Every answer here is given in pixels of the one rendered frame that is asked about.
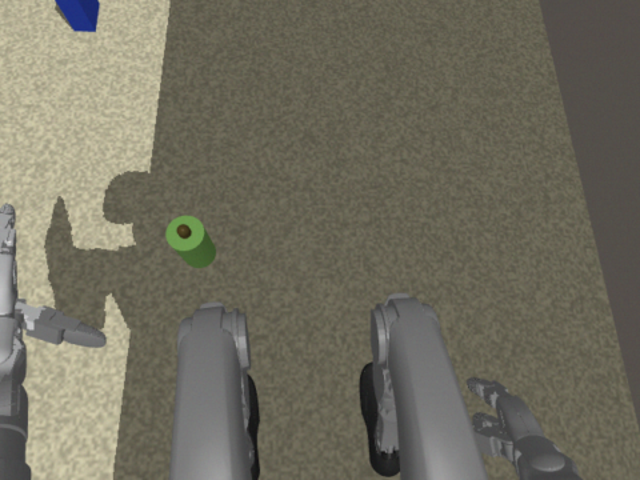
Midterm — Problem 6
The right robot hand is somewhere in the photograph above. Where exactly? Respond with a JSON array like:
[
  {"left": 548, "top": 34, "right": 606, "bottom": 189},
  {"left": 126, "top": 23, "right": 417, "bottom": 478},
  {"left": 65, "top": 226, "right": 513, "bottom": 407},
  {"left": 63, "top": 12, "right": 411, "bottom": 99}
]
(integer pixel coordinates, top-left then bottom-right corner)
[{"left": 467, "top": 377, "right": 545, "bottom": 467}]

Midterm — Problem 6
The left robot hand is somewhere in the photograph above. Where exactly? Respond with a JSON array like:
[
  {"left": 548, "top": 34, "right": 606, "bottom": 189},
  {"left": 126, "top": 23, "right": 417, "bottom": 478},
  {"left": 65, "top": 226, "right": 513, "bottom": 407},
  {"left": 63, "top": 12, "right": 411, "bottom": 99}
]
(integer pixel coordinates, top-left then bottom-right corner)
[{"left": 0, "top": 203, "right": 106, "bottom": 348}]

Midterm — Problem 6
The right robot foot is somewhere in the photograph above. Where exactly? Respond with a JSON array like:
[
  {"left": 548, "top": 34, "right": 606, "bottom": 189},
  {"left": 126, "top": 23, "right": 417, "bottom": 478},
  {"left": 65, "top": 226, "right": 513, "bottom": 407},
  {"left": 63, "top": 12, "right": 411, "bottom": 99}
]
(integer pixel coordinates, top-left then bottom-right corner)
[{"left": 359, "top": 362, "right": 400, "bottom": 477}]

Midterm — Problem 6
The left robot arm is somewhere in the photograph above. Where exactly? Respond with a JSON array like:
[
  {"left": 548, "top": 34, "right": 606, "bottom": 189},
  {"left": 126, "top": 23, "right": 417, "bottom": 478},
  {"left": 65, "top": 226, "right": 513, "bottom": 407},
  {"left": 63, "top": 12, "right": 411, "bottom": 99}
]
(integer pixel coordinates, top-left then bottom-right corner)
[{"left": 0, "top": 316, "right": 31, "bottom": 480}]

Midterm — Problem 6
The right robot arm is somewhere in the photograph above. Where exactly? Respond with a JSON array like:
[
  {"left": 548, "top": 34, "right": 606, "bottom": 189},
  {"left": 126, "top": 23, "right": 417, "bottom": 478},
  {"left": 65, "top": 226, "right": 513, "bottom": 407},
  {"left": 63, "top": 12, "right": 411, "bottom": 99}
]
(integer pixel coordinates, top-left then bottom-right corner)
[{"left": 512, "top": 435, "right": 583, "bottom": 480}]

